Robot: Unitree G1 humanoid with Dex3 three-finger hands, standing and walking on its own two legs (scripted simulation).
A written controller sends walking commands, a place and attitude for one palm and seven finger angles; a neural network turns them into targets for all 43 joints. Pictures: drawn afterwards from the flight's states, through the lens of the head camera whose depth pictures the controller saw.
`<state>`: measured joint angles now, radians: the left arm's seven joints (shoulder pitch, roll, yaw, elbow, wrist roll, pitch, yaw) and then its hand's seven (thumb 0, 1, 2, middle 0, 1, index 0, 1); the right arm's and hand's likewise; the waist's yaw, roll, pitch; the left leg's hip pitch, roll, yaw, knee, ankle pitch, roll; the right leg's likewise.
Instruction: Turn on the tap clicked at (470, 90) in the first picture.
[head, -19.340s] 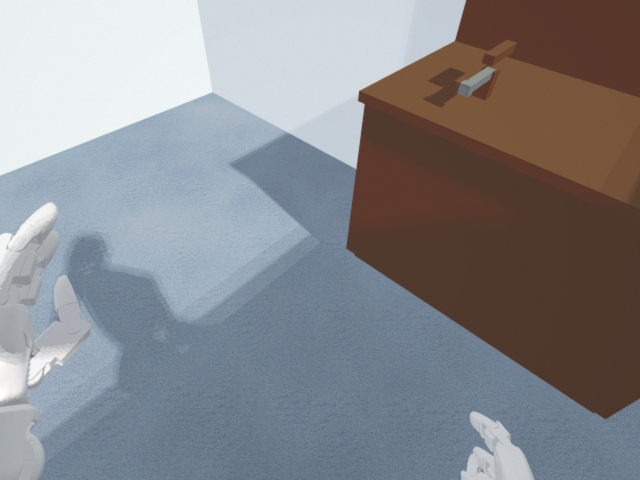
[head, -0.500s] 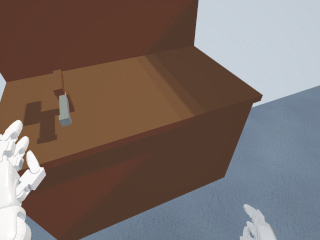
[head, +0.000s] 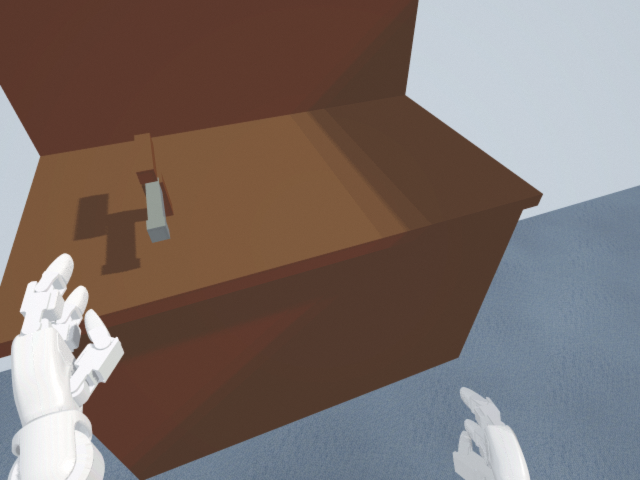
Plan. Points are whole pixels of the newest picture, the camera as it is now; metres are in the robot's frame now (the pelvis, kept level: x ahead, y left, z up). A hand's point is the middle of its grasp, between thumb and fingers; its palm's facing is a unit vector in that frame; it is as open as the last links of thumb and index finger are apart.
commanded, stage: turn the palm inward beside the body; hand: left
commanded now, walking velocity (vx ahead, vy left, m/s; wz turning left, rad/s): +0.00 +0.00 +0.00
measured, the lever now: (158, 229) +0.43 +0.33 +0.08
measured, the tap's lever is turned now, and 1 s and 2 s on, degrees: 0 0 0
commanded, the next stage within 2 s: reach beside the lever's end, fingers flat in 0.76 s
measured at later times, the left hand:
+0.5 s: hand (129, 338) +0.20 +0.23 +0.14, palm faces +0.60 -0.80 -0.07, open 7.4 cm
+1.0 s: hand (130, 342) +0.20 +0.24 +0.13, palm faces +0.62 -0.78 -0.07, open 7.4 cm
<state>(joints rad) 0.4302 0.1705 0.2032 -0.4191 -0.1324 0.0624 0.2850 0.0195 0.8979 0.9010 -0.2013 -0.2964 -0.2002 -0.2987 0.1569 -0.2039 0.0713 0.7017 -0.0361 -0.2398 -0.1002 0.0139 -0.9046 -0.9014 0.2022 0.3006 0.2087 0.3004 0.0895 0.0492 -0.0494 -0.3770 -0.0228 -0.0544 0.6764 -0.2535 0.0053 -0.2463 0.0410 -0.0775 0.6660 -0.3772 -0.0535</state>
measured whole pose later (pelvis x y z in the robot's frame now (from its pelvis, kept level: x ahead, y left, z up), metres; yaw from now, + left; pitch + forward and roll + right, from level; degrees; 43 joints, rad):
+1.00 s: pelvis +0.00 -0.02 +0.00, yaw +1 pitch -4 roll -1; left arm 0.38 0.15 0.22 -0.38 -0.17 0.17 0.32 0.02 0.90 0.90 -0.20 -0.30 -0.20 -0.30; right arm 0.14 -0.22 0.06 0.71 -0.03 -0.17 -0.12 0.01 -0.91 -0.90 0.20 0.30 0.21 0.30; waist 0.08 0.06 -0.05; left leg -0.34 -0.01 -0.07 0.65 -0.25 -0.01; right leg -0.21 0.06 -0.09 0.64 -0.37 -0.07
